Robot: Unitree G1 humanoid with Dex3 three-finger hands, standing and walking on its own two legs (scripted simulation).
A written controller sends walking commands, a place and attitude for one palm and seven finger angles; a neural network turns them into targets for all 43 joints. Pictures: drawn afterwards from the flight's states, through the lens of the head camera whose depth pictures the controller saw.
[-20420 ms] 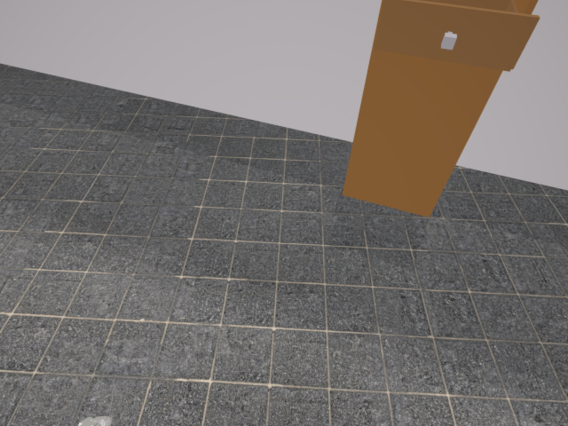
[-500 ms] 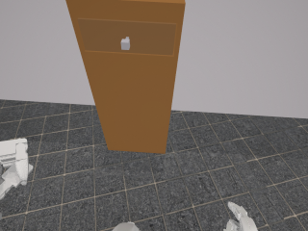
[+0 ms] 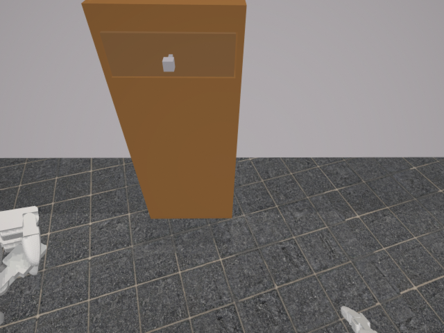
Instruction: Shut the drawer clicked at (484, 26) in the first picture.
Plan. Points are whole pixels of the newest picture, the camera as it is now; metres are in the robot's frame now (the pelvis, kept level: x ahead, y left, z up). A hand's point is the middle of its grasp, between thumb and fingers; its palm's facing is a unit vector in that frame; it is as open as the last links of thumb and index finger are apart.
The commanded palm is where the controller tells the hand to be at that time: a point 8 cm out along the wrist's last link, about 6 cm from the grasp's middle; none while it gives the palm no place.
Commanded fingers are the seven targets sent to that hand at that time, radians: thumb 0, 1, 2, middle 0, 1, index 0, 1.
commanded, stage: stop stepping back and stand still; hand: left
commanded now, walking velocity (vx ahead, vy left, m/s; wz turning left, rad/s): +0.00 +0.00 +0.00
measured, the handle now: (169, 61) +0.80 +0.19 +0.12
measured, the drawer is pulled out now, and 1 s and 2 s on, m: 0.00 0.00 0.00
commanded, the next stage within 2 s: let the arm hang, fingers relaxed in 0.32 s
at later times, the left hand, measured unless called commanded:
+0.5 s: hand (67, 262) +0.21 +0.25 +0.08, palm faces +0.22 -0.84 -0.49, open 3.2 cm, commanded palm none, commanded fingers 0.00 0.90 0.90 -1.20 -1.38 -1.20 -1.38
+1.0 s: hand out of the picture -0.08 +0.20 -0.16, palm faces +0.06 -0.97 -0.23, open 5.3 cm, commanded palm none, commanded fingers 0.00 0.90 0.90 -0.20 -0.30 -0.20 -0.30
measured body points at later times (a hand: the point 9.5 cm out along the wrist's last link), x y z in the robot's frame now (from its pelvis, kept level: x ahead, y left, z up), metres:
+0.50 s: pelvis +0.01 +0.01 +0.00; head +0.01 -0.02 +0.45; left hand +0.19 +0.30 +0.10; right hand +0.19 -0.23 -0.10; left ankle +0.02 +0.12 -0.73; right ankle +0.00 -0.10 -0.73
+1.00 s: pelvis -0.01 +0.02 +0.01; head +0.00 +0.01 +0.46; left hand -0.08 +0.25 -0.14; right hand -0.05 -0.20 -0.15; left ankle +0.02 +0.13 -0.73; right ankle -0.01 -0.10 -0.73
